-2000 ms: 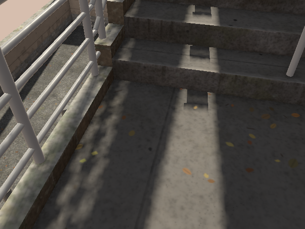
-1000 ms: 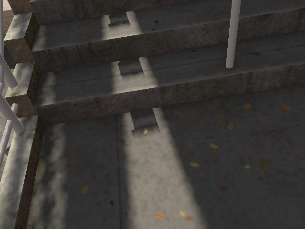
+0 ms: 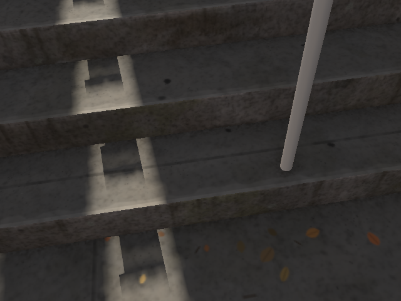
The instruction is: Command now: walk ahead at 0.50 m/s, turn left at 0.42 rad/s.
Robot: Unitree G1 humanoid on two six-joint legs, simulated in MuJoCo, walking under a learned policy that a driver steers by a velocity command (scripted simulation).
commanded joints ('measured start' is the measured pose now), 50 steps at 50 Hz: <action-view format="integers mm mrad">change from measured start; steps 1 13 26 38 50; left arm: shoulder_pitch -48 35 -56 -195 -215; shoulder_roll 118 206 149 129 109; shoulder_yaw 34 70 20 -7 -19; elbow -45 50 -55 -61 -50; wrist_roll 5 -29 16 9 17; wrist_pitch -29 26 8 26 75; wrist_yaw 10 32 38 25 17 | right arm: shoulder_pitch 34 -253 -69 -55 11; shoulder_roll -24 -5 -128 -82 -6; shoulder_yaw -15 -4 -48 -15 12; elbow -53 -189 -198 -166 -101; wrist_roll -7 -10 -33 -26 -43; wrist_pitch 16 -2 -28 34 91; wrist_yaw -4 58 3 -46 -41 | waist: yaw -38 48 31 -22 -46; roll -116 -104 -43 70 -213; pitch -18 69 -118 -150 -146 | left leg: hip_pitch -94 -111 379 445 360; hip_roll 48 0 101 58 -88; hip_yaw -65 113 -213 -214 30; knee -37 -503 -850 -647 -520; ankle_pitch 110 165 833 587 -98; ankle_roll -15 49 296 141 -92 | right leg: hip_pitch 74 327 -336 -139 -60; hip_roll -287 -316 -100 -5 -181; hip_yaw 175 -64 192 159 306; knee -239 -155 773 122 -32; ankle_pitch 229 426 -188 127 146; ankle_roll -142 -79 117 94 -112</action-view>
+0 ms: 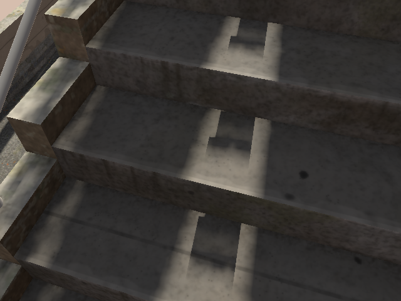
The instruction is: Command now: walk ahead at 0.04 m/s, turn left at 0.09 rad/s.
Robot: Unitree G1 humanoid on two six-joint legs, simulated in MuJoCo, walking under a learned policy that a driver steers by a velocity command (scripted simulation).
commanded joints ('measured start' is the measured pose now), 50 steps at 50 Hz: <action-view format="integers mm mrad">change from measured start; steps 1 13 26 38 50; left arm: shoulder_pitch -40 56 99 100 117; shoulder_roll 127 104 120 106 92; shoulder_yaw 30 39 47 43 37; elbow -61 44 193 287 347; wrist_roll -7 -7 -22 -27 -26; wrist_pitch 0 -11 10 33 42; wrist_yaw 5 18 32 51 57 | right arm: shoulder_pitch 114 105 175 218 258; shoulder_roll -40 -64 -49 -40 -28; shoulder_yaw -16 2 13 19 26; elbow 8 81 161 225 275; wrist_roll -2 -9 2 9 8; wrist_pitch -4 -62 -69 -81 -84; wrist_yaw -1 11 19 15 16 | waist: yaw -48 -1 -7 -5 -4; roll -183 29 -6 -8 -10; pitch -150 -3 -13 10 37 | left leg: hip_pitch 164 4 102 117 101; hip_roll -12 50 35 25 20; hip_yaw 63 -28 8 24 29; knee -244 -401 -384 -414 -445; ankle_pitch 220 159 446 472 404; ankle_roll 11 86 98 98 98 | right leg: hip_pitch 80 194 235 247 239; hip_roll -166 -52 -55 -54 -52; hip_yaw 165 56 50 47 45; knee -129 -32 -16 -35 -59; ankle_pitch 28 -16 110 115 70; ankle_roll -131 29 46 57 60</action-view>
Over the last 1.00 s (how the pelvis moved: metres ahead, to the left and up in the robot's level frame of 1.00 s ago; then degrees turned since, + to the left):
0.40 0.10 -0.01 26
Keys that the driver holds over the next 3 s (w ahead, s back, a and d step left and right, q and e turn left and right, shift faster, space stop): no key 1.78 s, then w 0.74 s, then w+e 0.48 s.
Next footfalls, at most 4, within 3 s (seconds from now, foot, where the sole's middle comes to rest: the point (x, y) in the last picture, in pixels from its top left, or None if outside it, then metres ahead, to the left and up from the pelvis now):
0.06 left None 0.03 0.15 -0.77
2.12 right None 0.17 -0.10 -0.77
2.60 left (189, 265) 0.53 0.08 -0.61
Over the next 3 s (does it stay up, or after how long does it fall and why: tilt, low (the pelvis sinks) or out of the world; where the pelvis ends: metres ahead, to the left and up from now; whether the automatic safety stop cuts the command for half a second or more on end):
stays up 0.53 -0.02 0.17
